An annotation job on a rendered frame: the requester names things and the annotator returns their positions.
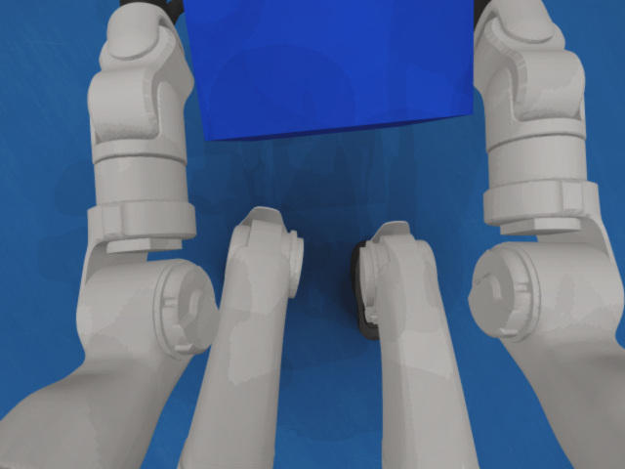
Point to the left robot forearm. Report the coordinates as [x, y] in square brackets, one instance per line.
[136, 106]

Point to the right robot thigh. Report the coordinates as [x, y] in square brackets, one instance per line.
[425, 419]

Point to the robot left upper arm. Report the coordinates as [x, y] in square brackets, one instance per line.
[139, 324]

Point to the robot left hand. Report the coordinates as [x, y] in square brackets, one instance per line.
[173, 8]

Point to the carton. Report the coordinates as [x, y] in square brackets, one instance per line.
[273, 69]

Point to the robot right upper arm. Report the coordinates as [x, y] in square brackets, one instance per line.
[555, 306]

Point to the right robot forearm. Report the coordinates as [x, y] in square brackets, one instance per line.
[535, 129]

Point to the robot left shin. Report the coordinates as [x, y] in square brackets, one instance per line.
[241, 233]

